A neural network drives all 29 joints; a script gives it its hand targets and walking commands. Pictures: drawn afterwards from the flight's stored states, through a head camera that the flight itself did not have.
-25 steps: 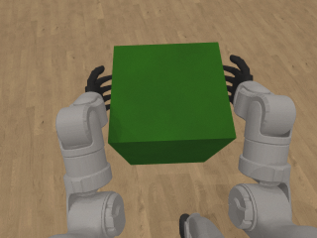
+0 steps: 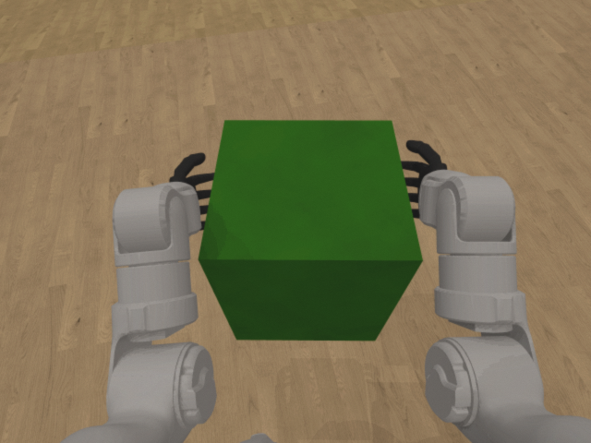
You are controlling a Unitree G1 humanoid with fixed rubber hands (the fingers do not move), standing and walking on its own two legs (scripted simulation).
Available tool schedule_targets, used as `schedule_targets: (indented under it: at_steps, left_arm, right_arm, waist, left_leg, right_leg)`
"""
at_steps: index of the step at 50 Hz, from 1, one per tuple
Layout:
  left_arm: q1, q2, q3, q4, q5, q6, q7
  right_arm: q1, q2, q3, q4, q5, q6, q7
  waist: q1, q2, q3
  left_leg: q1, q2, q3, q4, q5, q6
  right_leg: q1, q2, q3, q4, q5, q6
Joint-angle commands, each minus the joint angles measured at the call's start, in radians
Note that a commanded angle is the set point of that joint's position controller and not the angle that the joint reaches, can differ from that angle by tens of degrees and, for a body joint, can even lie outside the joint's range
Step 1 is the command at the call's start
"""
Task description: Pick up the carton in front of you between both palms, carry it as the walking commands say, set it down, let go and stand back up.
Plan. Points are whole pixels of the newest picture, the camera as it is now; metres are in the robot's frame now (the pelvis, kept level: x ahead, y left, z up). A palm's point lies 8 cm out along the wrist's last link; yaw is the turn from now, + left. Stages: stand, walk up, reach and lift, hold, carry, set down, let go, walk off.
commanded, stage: carry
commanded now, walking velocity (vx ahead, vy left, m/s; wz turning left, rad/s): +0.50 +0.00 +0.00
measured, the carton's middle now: (306, 240) +0.37 +0.00 +0.08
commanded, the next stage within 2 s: none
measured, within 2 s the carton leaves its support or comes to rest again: neither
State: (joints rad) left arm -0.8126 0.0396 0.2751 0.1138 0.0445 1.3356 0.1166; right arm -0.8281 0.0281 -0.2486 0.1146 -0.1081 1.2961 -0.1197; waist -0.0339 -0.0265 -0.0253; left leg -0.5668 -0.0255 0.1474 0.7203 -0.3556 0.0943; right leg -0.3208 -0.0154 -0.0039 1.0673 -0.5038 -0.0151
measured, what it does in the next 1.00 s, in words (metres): climbs: right foot, then left foot 0.04 m higher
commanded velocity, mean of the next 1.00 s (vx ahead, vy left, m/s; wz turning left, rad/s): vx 0.50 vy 0.00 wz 0.00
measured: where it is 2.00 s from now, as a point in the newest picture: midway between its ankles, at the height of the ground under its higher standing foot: (305, 181)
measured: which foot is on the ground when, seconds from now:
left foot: down 0.00-0.32, up 0.34-0.68, down 0.70-1.00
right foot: up 0.00-0.28, down 0.30-0.72, up 0.74-1.00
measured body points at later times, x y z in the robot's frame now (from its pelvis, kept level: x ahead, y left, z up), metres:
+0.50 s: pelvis +0.29 -0.04 +0.05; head +0.32 -0.05 +0.50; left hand +0.65 +0.14 +0.20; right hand +0.69 -0.16 +0.20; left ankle +0.27 +0.07 -0.57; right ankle +0.29 -0.12 -0.68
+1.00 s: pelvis +0.59 -0.01 +0.09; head +0.64 -0.01 +0.54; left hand +1.00 +0.10 +0.24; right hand +0.97 -0.20 +0.25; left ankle +0.55 +0.07 -0.64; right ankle +0.70 -0.14 -0.58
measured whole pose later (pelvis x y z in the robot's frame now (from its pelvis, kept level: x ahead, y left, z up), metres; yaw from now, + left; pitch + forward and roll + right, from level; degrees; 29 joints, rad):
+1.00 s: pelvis +0.59 -0.01 +0.09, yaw +0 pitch +5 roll +0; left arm -0.82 -0.01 0.29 0.01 0.10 1.35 0.12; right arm -0.82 0.01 -0.26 0.04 -0.02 1.29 -0.16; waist -0.10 0.00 0.00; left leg -0.27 0.00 0.11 0.50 -0.45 0.06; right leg -0.74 -0.04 -0.04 0.94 -0.38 -0.03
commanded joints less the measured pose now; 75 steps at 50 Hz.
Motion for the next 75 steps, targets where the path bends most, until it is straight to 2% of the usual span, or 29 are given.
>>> schedule_targets:
  at_steps: [1,4,9,14,15,16,17,20,26,31,34,35,36,37,40,42,48,51,53,54,55,56,57,59,60,66,71,74,75]
  left_arm:
    - [-0.812,-1.093,-0.594,-0.13,-0.395,-0.025,-0.226]
    - [-0.753,-1.057,-0.562,-0.17,-0.345,-0.037,-0.187]
    - [-0.705,-0.971,-0.566,-0.205,-0.274,-0.04,-0.147]
    - [-0.664,-0.949,-0.593,-0.119,-0.286,-0.02,-0.165]
    - [-0.643,-0.956,-0.591,-0.079,-0.297,-0.019,-0.174]
    - [-0.64,-0.942,-0.584,-0.048,-0.3,-0.022,-0.184]
    - [-0.657,-0.966,-0.579,-0.037,-0.315,-0.025,-0.19]
    - [-0.811,-1.083,-0.645,-0.14,-0.431,-0.024,-0.219]
    - [-0.94,-1.139,-0.659,-0.252,-0.542,-0.023,-0.236]
    - [-0.85,-1.106,-0.627,-0.138,-0.506,-0.008,-0.245]
    - [-0.804,-1.112,-0.604,-0.057,-0.478,-0.009,-0.251]
    - [-0.801,-1.111,-0.594,-0.043,-0.456,-0.013,-0.253]
    - [-0.809,-1.129,-0.586,-0.042,-0.446,-0.012,-0.256]
    - [-0.834,-1.131,-0.588,-0.056,-0.438,-0.016,-0.255]
    - [-0.819,-1.118,-0.565,-0.089,-0.396,-0.03,-0.224]
    - [-0.779,-1.09,-0.551,-0.12,-0.365,-0.037,-0.196]
    - [-0.729,-0.998,-0.564,-0.172,-0.292,-0.035,-0.147]
    - [-0.706,-0.975,-0.582,-0.133,-0.292,-0.018,-0.153]
    - [-0.684,-0.979,-0.583,-0.072,-0.301,-0.012,-0.169]
    - [-0.669,-0.983,-0.578,-0.031,-0.309,-0.013,-0.177]
    - [-0.649,-0.987,-0.57,-0.003,-0.317,-0.016,-0.187]
    - [-0.686,-0.994,-0.562,0.005,-0.321,-0.024,-0.193]
    - [-0.705,-1.025,-0.572,-0.012,-0.351,-0.02,-0.203]
    - [-0.824,-1.102,-0.62,-0.097,-0.436,-0.028,-0.223]
    - [-0.878,-1.142,-0.636,-0.13,-0.478,-0.028,-0.229]
    - [-0.948,-1.156,-0.634,-0.218,-0.548,-0.017,-0.237]
    - [-0.848,-1.125,-0.605,-0.09,-0.496,-0.003,-0.244]
    - [-0.804,-1.129,-0.583,-0.02,-0.465,-0.007,-0.252]
    - [-0.814,-1.127,-0.575,-0.016,-0.447,-0.01,-0.254]
  right_arm:
    - [-0.748,1.097,0.634,-0.12,0.504,0.001,0.216]
    - [-0.841,1.143,0.674,-0.226,0.589,-0.007,0.228]
    - [-0.806,1.088,0.679,-0.246,0.597,0.0,0.232]
    - [-0.713,1.034,0.656,-0.121,0.545,0.02,0.234]
    - [-0.709,1.022,0.648,-0.093,0.528,0.024,0.237]
    - [-0.711,1.022,0.635,-0.064,0.523,0.032,0.241]
    - [-0.73,1.02,0.614,-0.048,0.508,0.032,0.246]
    - [-0.701,1.041,0.569,-0.02,0.464,0.027,0.233]
    - [-0.687,0.98,0.517,-0.085,0.382,0.023,0.167]
    - [-0.625,0.942,0.52,-0.014,0.342,0.037,0.156]
    - [-0.61,0.975,0.518,0.052,0.359,0.034,0.176]
    - [-0.598,0.986,0.516,0.067,0.373,0.028,0.184]
    - [-0.613,0.979,0.519,0.061,0.378,0.017,0.189]
    - [-0.637,1.023,0.538,0.042,0.405,0.01,0.197]
    - [-0.815,1.121,0.616,-0.125,0.523,-0.002,0.222]
    - [-0.87,1.151,0.646,-0.186,0.582,-0.006,0.232]
    - [-0.818,1.091,0.65,-0.206,0.597,0.006,0.241]
    - [-0.759,1.052,0.635,-0.137,0.565,0.019,0.24]
    - [-0.732,1.037,0.622,-0.081,0.542,0.026,0.241]
    - [-0.718,1.034,0.616,-0.052,0.527,0.029,0.243]
    - [-0.726,1.02,0.604,-0.03,0.517,0.033,0.246]
    - [-0.743,1.038,0.583,-0.012,0.507,0.035,0.25]
    - [-0.754,1.042,0.573,0.004,0.486,0.031,0.249]
    - [-0.74,1.039,0.539,-0.009,0.463,0.023,0.236]
    - [-0.728,1.048,0.53,-0.016,0.452,0.025,0.225]
    - [-0.716,0.975,0.495,-0.082,0.384,0.029,0.163]
    - [-0.655,0.963,0.511,0.007,0.36,0.044,0.166]
    - [-0.632,0.999,0.506,0.078,0.379,0.035,0.189]
    - [-0.628,1.006,0.505,0.083,0.39,0.028,0.196]
  waist:
    - [-0.077,0.08,-0.522]
    - [-0.035,0.079,-0.527]
    - [-0.046,0.146,-0.489]
    - [0.034,0.14,-0.502]
    - [0.076,0.067,-0.57]
    - [0.105,-0.174,-0.656]
    - [0.131,-0.309,-0.601]
    - [0.12,0.004,-0.483]
    - [0.104,-0.06,-0.456]
    - [0.11,-0.115,-0.389]
    - [-0.001,-0.11,-0.479]
    - [-0.064,-0.05,-0.576]
    - [-0.075,0.248,-0.7]
    - [-0.077,0.324,-0.631]
    - [-0.057,0.045,-0.495]
    - [-0.023,0.079,-0.514]
    - [-0.043,0.15,-0.476]
    - [-0.032,0.186,-0.445]
    - [0.035,0.158,-0.479]
    - [0.077,0.1,-0.555]
    - [0.125,-0.032,-0.63]
    - [0.128,-0.315,-0.614]
    - [0.122,-0.223,-0.562]
    - [0.125,-0.008,-0.502]
    - [0.112,0.008,-0.492]
    - [0.103,-0.057,-0.461]
    - [0.108,-0.116,-0.394]
    - [-0.018,-0.093,-0.507]
    - [-0.074,0.008,-0.612]
  left_leg:
    - [0.811,0.331,-0.624,-0.247,0.423,0.218]
    - [0.729,0.285,-0.486,-0.282,0.309,0.143]
    - [0.654,0.275,-0.332,-0.323,0.327,0.143]
    - [0.432,0.201,-0.11,-0.138,0.464,0.037]
    - [0.301,0.168,-0.06,0.035,0.456,-0.009]
    - [0.057,0.075,-0.043,0.315,0.16,-0.084]
    - [-0.202,-0.046,-0.106,0.494,-0.2,-0.093]
    - [-0.324,0.056,-0.181,0.683,-0.113,-0.059]
    - [-0.323,0.072,-0.123,0.487,-0.052,-0.06]
    - [-0.099,0.025,0.006,0.071,0.017,-0.058]
    - [0.374,-0.091,0.122,-0.123,0.088,-0.01]
    - [0.663,-0.001,-0.025,-0.135,0.066,0.02]
    - [0.894,0.319,-0.63,-0.241,-0.113,0.181]
    - [0.899,0.358,-0.876,-0.386,0.053,0.251]
    - [0.743,0.316,-0.577,-0.252,0.373,0.187]
    - [0.694,0.28,-0.482,-0.279,0.265,0.135]
    - [0.643,0.266,-0.315,-0.334,0.295,0.14]
    - [0.568,0.24,-0.206,-0.324,0.375,0.09]
    - [0.485,0.206,-0.107,-0.15,0.557,0.038]
    - [0.38,0.175,-0.049,0.024,0.605,-0.008]
    - [0.177,0.115,-0.035,0.253,0.316,-0.061]
    - [-0.147,-0.042,-0.082,0.47,-0.156,-0.094]
    - [-0.255,-0.004,-0.17,0.638,-0.194,-0.074]
    - [-0.306,0.044,-0.184,0.709,-0.11,-0.058]
    - [-0.299,0.064,-0.187,0.669,-0.07,-0.053]
    - [-0.306,0.081,-0.122,0.447,-0.045,-0.061]
    - [-0.069,0.02,0.023,0.05,0.011,-0.055]
    - [0.462,-0.078,0.103,-0.127,0.092,-0.002]
    - [0.74,0.086,-0.192,-0.172,-0.07,0.065]
  right_leg:
    - [-0.521,0.016,0.054,0.41,0.026,-0.032]
    - [-0.475,-0.018,0.047,0.251,0.084,-0.037]
    - [-0.4,-0.022,-0.024,-0.141,0.087,-0.019]
    - [0.145,0.098,-0.237,-0.529,0.265,-0.038]
    - [0.399,0.035,-0.133,-0.525,0.239,-0.068]
    - [0.6,-0.26,0.381,-0.607,0.112,-0.187]
    - [0.667,-0.327,0.684,-0.731,0.195,-0.289]
    - [0.558,-0.296,0.446,-0.617,0.537,-0.251]
    - [0.493,-0.253,0.266,-0.699,0.451,-0.218]
    - [0.377,-0.194,0.067,-0.705,0.625,-0.17]
    - [0.231,-0.156,-0.092,-0.426,0.989,-0.086]
    - [0.069,-0.134,-0.114,-0.238,0.814,-0.033]
    - [-0.201,-0.011,-0.092,0.086,0.419,0.033]
    - [-0.398,0.103,-0.007,0.286,-0.015,0.021]
    - [-0.524,-0.008,0.058,0.39,0.039,-0.029]
    - [-0.477,-0.027,0.049,0.28,0.079,-0.032]
    - [-0.429,-0.034,-0.038,-0.125,0.122,-0.014]
    - [-0.236,0.027,-0.15,-0.364,0.183,-0.022]
    - [0.056,0.101,-0.255,-0.507,0.265,-0.04]
    - [0.314,0.078,-0.208,-0.511,0.264,-0.065]
    - [0.527,-0.146,0.172,-0.587,0.038,-0.126]
    - [0.67,-0.319,0.646,-0.708,0.149,-0.277]
    - [0.657,-0.336,0.663,-0.699,0.234,-0.293]
    - [0.568,-0.294,0.467,-0.613,0.528,-0.26]
    - [0.527,-0.272,0.398,-0.62,0.535,-0.23]
    - [0.47,-0.254,0.251,-0.71,0.408,-0.228]
    - [0.364,-0.199,0.054,-0.701,0.602,-0.17]
    - [0.185,-0.145,-0.111,-0.383,0.947,-0.072]
    - [-0.017,-0.108,-0.123,-0.155,0.704,-0.012]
